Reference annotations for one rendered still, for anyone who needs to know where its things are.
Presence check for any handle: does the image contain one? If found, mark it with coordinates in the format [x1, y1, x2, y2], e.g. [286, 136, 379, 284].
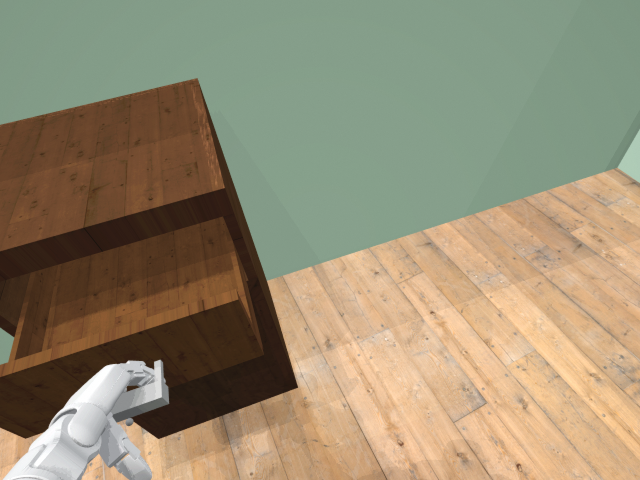
[107, 360, 169, 426]

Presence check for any drawer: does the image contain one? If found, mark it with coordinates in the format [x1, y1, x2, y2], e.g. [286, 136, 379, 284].
[0, 217, 264, 439]

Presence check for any cabinet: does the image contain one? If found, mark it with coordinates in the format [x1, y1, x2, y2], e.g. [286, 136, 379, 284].
[0, 78, 298, 439]

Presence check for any left robot hand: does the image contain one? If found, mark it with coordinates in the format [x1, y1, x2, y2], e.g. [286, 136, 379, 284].
[64, 361, 166, 480]

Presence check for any robot left forearm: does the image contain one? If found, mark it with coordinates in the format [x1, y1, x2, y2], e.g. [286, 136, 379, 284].
[3, 403, 108, 480]

